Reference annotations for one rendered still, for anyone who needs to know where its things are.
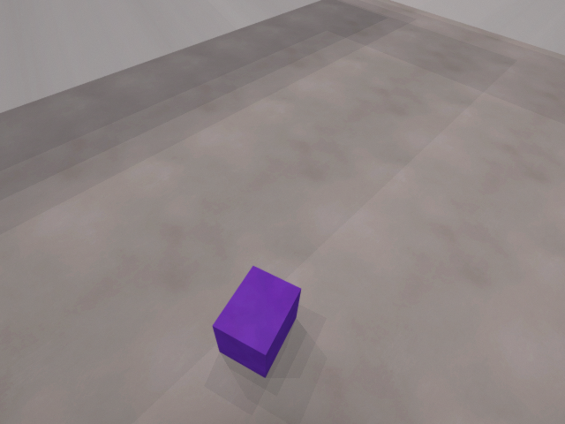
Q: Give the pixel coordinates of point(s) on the carton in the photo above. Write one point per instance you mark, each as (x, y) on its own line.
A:
(252, 327)

